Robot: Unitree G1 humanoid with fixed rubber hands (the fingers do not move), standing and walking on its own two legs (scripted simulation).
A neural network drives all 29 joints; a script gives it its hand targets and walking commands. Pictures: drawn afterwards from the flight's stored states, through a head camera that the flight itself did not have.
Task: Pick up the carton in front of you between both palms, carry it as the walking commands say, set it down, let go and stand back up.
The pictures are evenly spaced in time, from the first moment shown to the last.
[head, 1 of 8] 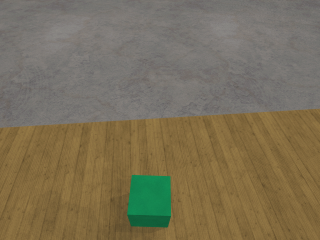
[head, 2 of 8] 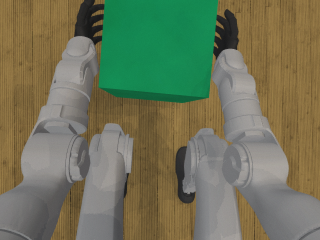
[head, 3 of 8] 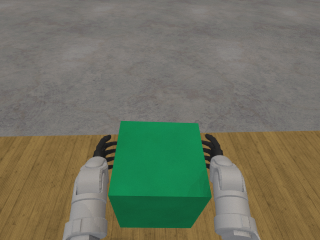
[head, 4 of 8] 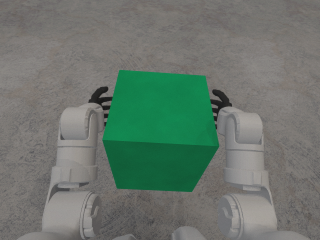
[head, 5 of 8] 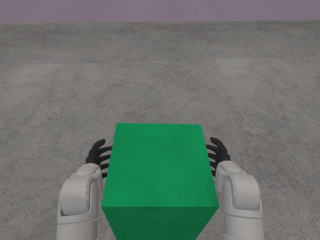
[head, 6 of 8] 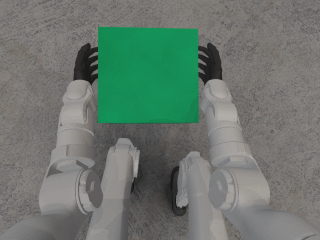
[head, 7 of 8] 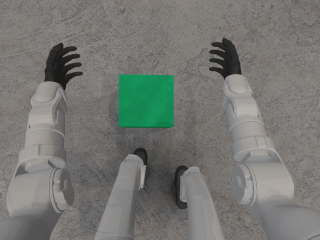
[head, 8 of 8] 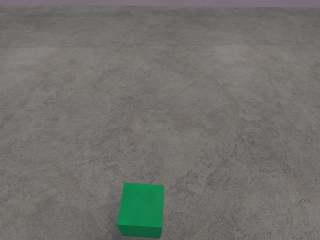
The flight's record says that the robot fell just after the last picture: no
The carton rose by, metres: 0.69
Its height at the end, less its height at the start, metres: -0.09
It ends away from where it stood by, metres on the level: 3.11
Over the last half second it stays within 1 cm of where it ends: yes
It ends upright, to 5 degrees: yes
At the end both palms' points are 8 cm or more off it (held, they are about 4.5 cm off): yes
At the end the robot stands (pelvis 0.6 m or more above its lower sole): yes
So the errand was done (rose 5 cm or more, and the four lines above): yes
